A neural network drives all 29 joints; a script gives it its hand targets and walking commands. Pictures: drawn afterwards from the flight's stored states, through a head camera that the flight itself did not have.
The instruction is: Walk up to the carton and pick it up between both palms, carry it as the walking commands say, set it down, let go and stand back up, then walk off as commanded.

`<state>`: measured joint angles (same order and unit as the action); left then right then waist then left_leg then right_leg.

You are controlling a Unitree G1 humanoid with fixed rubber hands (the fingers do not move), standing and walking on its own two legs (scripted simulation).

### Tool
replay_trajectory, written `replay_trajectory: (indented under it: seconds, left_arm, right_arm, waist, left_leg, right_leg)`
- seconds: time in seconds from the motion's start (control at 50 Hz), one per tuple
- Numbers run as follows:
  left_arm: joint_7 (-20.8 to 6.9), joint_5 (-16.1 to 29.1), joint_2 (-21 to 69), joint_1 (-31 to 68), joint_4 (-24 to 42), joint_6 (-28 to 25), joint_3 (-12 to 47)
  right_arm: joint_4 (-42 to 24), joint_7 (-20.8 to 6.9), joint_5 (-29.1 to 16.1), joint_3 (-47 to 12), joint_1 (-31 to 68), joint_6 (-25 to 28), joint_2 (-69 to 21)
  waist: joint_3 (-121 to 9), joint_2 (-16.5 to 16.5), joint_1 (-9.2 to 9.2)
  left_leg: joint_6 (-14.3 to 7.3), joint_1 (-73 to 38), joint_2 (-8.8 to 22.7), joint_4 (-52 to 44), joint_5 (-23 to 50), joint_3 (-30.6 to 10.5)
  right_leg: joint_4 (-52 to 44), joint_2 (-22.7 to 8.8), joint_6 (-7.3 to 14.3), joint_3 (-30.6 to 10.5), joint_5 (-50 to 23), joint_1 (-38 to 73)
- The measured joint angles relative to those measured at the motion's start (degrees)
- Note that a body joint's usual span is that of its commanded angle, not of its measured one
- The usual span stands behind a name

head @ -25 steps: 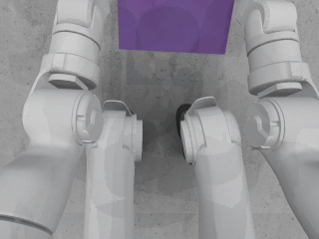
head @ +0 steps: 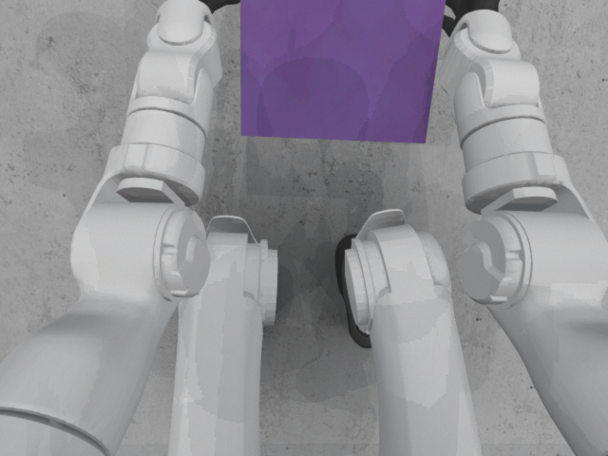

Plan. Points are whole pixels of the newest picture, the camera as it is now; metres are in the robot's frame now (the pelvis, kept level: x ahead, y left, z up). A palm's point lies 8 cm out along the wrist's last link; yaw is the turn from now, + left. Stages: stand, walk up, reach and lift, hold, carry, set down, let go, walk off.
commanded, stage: set down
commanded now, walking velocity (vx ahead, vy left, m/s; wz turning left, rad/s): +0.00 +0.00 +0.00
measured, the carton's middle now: (328, 36) +0.54 -0.03 -0.22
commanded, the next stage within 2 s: none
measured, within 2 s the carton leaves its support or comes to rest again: rests again in 0.40 s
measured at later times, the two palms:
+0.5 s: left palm out of the picture +0.56 +0.11 -0.15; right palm (463, 12) +0.54 -0.17 -0.15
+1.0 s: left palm out of the picture +0.56 +0.11 -0.16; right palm (460, 26) +0.53 -0.17 -0.15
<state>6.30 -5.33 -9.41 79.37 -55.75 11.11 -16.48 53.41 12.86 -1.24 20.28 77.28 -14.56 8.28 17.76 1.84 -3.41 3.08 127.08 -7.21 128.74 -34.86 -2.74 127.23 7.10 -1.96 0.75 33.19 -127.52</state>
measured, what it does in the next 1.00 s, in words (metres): stands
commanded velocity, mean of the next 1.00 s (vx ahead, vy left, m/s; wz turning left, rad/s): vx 0.00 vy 0.00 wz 0.00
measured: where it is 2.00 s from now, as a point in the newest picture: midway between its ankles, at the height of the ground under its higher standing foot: (300, 314)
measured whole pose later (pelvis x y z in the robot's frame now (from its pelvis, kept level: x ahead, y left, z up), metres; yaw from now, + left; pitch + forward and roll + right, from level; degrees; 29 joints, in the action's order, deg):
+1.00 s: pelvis +0.02 +0.00 +0.00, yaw +0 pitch +35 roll -1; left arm 5.1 -5.9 -9.7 79.0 -57.9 5.2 -16.7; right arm 49.8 5.6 1.0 24.8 72.2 -6.2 6.3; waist 18.2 1.0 -3.9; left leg 2.0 127.3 -7.3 130.9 -38.8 -1.6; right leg 129.7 6.6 -2.4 0.1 37.8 -127.4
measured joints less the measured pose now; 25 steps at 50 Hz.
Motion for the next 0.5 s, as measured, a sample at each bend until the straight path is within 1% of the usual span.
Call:
replay_trajectory:
  seconds: [0.1, 0.18, 0.26, 0.34, 0.38, 0.44, 0.5]
  left_arm:
    - [-0.14, -1.59, 0.90, -0.28, -0.64, -0.54, -1.25]
    - [-0.32, -2.59, 1.52, -0.28, -0.89, -1.20, -2.43]
    - [-0.48, -2.63, 1.46, -0.05, -0.59, -1.27, -1.58]
    - [-0.81, -1.21, 1.04, 0.11, -0.57, -1.56, -1.89]
    - [-1.06, -1.16, 0.59, -0.04, -0.58, -2.22, -1.94]
    - [-1.48, -2.30, 0.83, 0.19, -0.59, -3.03, -2.92]
    - [-1.24, -1.34, 1.17, -0.27, 0.61, -3.25, -2.68]
  right_arm:
    - [0.05, -1.17, 0.24, 1.47, -0.88, 0.55, -0.12]
    - [0.12, -3.51, 1.21, 2.71, -1.60, 2.26, 0.06]
    - [-1.08, -5.50, 1.02, 4.44, -2.34, 4.18, -0.04]
    - [-2.26, -6.29, 1.71, 4.63, -2.25, 4.69, -0.28]
    - [-2.03, -6.52, 2.44, 5.16, -1.87, 5.24, -0.76]
    - [-2.95, -7.11, 3.32, 6.40, -2.17, 5.79, -1.37]
    - [-4.48, -7.46, 3.21, 6.52, -2.89, 5.87, -1.58]
  waist:
    - [-1.29, -0.31, 0.13]
    - [-1.81, -0.38, 0.36]
    - [-1.50, -0.99, 0.72]
    - [-1.05, -1.70, 0.41]
    - [-0.94, -1.84, -0.12]
    - [-0.84, -1.62, -0.18]
    - [-0.73, -1.55, -0.22]
  left_leg:
    - [-0.43, 0.65, 0.05, 0.21, -0.36, 0.27]
    - [-0.66, 0.94, 0.13, 0.14, -0.65, 0.41]
    - [-0.89, 0.91, 0.00, 0.11, -1.04, 0.80]
    - [-1.07, 0.85, -0.27, 0.28, -1.69, 1.16]
    - [-1.14, 0.86, -0.39, 0.35, -2.08, 1.33]
    - [-1.17, 0.79, -0.32, 0.45, -2.89, 1.34]
    - [-1.14, 0.74, -0.30, 0.48, -3.66, 1.32]
  right_leg:
    - [0.18, 0.01, -0.30, -0.23, 0.51, -0.52]
    - [0.07, 0.04, -0.43, -0.37, 0.82, -0.73]
    - [0.26, -0.15, -0.57, -0.73, 1.50, -0.60]
    - [0.71, -0.50, -0.62, -1.03, 2.54, -0.37]
    - [0.95, -0.67, -0.59, -1.18, 3.12, -0.33]
    - [1.10, -0.68, -0.46, -1.16, 3.87, -0.37]
    - [1.19, -0.73, -0.25, -1.13, 4.62, -0.37]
